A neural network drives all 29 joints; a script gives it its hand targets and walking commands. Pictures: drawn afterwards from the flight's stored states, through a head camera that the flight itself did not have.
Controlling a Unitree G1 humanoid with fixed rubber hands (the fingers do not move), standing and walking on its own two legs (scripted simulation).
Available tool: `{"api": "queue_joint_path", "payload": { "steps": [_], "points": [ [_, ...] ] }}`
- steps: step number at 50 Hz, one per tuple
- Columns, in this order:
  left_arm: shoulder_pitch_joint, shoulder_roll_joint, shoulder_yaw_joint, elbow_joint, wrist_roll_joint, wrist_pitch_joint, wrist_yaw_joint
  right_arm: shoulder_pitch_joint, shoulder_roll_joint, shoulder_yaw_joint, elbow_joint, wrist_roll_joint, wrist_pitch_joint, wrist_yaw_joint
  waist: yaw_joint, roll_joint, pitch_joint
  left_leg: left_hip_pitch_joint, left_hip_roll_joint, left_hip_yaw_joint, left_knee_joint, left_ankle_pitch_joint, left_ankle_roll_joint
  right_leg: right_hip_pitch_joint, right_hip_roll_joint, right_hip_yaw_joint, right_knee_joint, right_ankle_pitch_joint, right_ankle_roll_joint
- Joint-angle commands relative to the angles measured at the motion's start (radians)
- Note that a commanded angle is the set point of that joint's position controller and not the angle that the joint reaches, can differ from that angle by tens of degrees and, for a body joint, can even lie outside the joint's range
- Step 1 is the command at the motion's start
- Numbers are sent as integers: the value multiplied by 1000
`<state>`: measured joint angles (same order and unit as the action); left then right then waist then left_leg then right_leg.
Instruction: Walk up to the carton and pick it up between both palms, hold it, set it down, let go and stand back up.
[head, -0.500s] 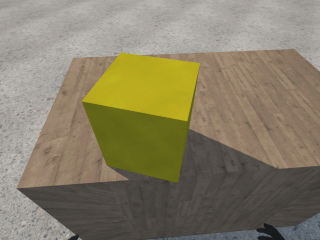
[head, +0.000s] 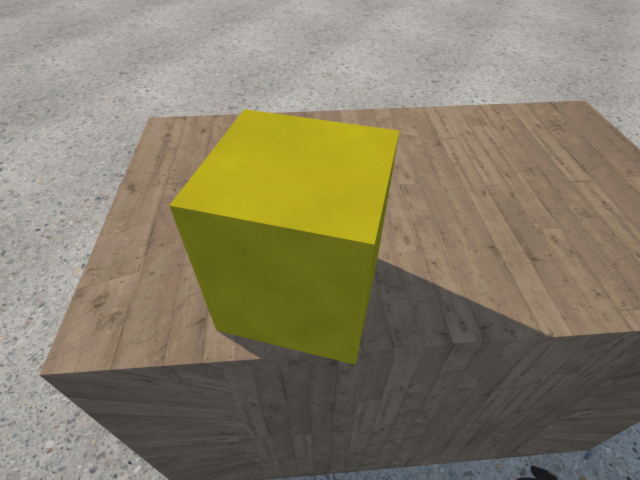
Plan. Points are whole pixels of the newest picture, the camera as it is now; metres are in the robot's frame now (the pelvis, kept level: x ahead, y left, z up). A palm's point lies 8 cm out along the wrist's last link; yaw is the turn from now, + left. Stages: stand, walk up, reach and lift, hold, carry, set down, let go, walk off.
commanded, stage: walk up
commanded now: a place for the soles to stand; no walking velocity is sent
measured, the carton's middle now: (300, 238) +0.41 +0.04 +0.08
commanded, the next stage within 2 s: none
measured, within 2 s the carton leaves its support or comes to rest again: neither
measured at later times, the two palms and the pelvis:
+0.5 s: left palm out of the picture -0.02 +0.25 -0.10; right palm out of the picture -0.01 -0.34 -0.14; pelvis -0.11 -0.04 -0.01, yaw +2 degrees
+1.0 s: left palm out of the picture -0.23 +0.28 -0.13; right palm out of the picture -0.18 -0.32 -0.11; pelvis -0.29 -0.01 -0.01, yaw +6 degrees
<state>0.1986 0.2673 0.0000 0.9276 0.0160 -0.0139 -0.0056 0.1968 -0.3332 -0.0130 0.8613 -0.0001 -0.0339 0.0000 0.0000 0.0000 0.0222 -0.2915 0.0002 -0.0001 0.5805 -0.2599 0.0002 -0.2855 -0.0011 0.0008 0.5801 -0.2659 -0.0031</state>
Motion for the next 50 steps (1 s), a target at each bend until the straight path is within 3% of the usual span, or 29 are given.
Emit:
{"api": "queue_joint_path", "payload": {
  "steps": [1,3,6,7,8,10,11,12,13,14,15,16,17,19,25,28,29,31,35,36,37,38,39,40,41,43,45,47,50],
  "points": [
    [-75,326,85,-62,-13,-14,11,-82,-245,-58,-49,-11,-10,-9,-11,33,64,-16,122,-136,-61,469,72,23,-95,85,-48,286,-45],
    [-60,283,81,-87,-28,4,22,-31,-251,-69,-49,-3,5,-15,-3,85,-5,13,144,-145,-47,635,115,34,-51,24,44,294,-44],
    [-20,249,87,-107,-16,31,25,-35,-301,-100,-89,-11,23,-17,-8,171,-14,-68,282,-312,-143,595,243,8,50,-21,305,-38,-24],
    [6,244,91,-99,-12,42,23,-61,-308,-104,-96,-19,27,-22,11,219,-7,-117,319,-323,-153,592,272,8,54,-9,392,-247,-23],
    [22,246,92,-109,-12,45,22,-75,-308,-108,-105,-26,30,-28,15,217,18,-161,322,-321,-158,524,277,-7,30,19,402,-292,-29],
    [87,238,95,-96,-14,39,18,-120,-302,-99,-119,-24,38,-35,65,206,14,-162,272,-267,-66,536,242,42,-3,21,188,-210,-44],
    [95,241,91,-91,-1,34,18,-120,-271,-95,-130,-15,47,-30,55,161,10,-141,195,-227,-7,440,180,73,-11,3,0,-75,-43],
    [81,284,95,-89,12,28,24,-86,-231,-90,-130,-2,54,-25,34,36,-17,-139,77,-150,131,328,124,109,-86,68,-97,165,-56],
    [74,373,118,-113,24,26,29,-67,-179,-76,-147,16,55,-27,40,-154,-53,-232,-73,-44,320,64,46,167,-269,274,-135,451,-118],
    [27,412,125,-133,24,27,26,-29,-176,-80,-132,0,71,-38,32,-188,-70,-253,-126,-92,488,-364,32,85,-394,376,-161,556,-231],
    [1,419,126,-141,25,28,27,-40,-197,-82,-116,-22,83,-47,38,-196,-18,-223,-98,-159,631,-412,33,-83,-433,437,-223,494,-271],
    [-34,396,116,-156,20,23,34,-49,-215,-90,-110,-16,83,-42,27,-134,30,-225,-95,-187,713,-358,35,-116,-391,394,-208,455,-291],
    [-96,369,113,-170,19,23,38,-18,-216,-92,-101,-11,78,-37,-7,-83,37,-248,-106,-204,741,-318,33,-86,-329,337,-174,448,-268],
    [-129,350,114,-180,15,24,44,57,-229,-98,-76,-13,84,-28,-28,-88,35,-252,-116,-199,781,-242,13,-49,-264,221,-148,410,-226],
    [27,326,110,-194,13,27,47,-1,-217,-92,-96,-2,96,-26,68,-128,-28,-299,-86,-135,576,-274,-22,184,-291,259,-118,398,-268],
    [31,355,124,-209,16,32,47,10,-213,-92,-103,-8,94,-24,59,-155,-33,-217,-57,-118,477,-254,-11,115,-297,273,-135,295,-261],
    [23,345,121,-214,8,33,47,32,-210,-98,-97,-11,97,-20,46,-121,-58,-185,-59,-100,441,-275,-4,117,-313,309,-156,232,-266],
    [-35,367,126,-232,9,38,43,90,-216,-101,-97,-16,98,-13,8,-194,-53,-103,-29,-51,367,-270,8,8,-314,295,-169,119,-255],
    [-102,366,127,-239,9,63,35,263,-230,-129,-17,-40,103,9,-76,-159,-32,145,-6,-2,58,-147,73,-222,-274,219,-169,-225,-136],
    [-90,329,117,-235,11,69,35,278,-256,-147,-9,-52,104,10,-83,-119,-16,187,49,-136,-4,-194,120,-329,-212,172,-39,-359,-70],
    [-83,274,98,-235,4,72,40,235,-302,-140,-32,-64,104,7,-92,169,38,30,237,-495,-216,-441,212,-431,-27,9,288,-440,-12],
    [-132,301,107,-242,27,68,60,99,-381,-157,-100,-60,99,2,-100,216,138,-255,373,-662,-391,-442,269,-380,82,50,539,-344,13],
    [-143,301,113,-223,31,69,61,-6,-364,-147,-145,-55,85,-12,-74,63,212,-347,339,-673,-441,-424,193,-339,97,157,614,-267,12],
    [-97,292,113,-205,6,66,54,-76,-350,-144,-156,-54,73,-22,-30,39,218,-362,263,-564,-393,-312,122,-306,114,223,662,-184,5],
    [-24,303,125,-168,-6,62,48,-108,-331,-139,-159,-62,65,-26,6,67,187,-331,206,-426,-328,-195,104,-267,122,218,688,-135,0],
    [59,326,130,-144,-13,56,47,-111,-284,-136,-185,-55,64,-20,15,89,94,-145,165,-313,-249,-10,152,-271,139,166,741,-139,17],
    [70,319,121,-168,-14,44,52,-53,-264,-134,-195,-44,63,-13,-9,68,-39,81,213,-337,-132,218,235,-279,112,136,703,-237,33],
    [46,303,111,-190,-22,38,66,11,-255,-136,-195,-42,76,-5,-46,115,-32,173,202,-314,-70,350,241,-310,100,101,592,-296,33],
    [74,297,105,-188,-20,22,69,36,-261,-149,-221,-43,82,-6,-66,149,-75,180,215,-330,-87,162,246,-208,64,41,380,-336,10]
  ]
}}
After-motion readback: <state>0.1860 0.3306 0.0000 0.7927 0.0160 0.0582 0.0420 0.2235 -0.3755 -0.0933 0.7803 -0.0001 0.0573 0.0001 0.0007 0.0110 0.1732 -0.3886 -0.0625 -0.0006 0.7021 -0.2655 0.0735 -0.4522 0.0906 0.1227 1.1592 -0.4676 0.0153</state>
